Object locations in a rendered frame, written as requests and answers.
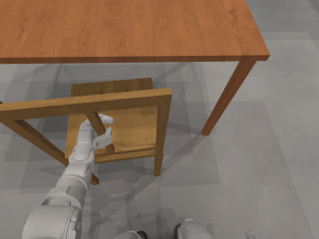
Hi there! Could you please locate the left robot hand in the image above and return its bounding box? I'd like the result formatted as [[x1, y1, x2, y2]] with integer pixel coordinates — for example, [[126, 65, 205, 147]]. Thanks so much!
[[77, 114, 114, 150]]

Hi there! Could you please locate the robot right shin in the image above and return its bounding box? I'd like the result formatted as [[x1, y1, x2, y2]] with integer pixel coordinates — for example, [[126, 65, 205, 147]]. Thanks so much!
[[181, 219, 193, 225]]

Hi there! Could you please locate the table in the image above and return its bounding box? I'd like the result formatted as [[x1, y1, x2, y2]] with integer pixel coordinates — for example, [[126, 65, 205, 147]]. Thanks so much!
[[0, 0, 270, 135]]

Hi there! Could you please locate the robot left upper arm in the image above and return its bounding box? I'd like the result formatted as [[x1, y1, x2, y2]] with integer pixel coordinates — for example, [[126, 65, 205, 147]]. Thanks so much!
[[23, 204, 83, 239]]

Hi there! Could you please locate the chair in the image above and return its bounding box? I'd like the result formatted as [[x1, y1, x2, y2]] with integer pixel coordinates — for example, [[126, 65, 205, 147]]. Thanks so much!
[[0, 78, 172, 185]]

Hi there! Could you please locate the robot right thigh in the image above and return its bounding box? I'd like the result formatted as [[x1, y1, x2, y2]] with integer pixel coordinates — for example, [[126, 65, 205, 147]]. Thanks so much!
[[177, 221, 214, 239]]

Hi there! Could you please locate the left robot forearm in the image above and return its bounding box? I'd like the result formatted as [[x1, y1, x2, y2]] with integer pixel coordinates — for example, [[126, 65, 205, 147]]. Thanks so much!
[[21, 143, 96, 239]]

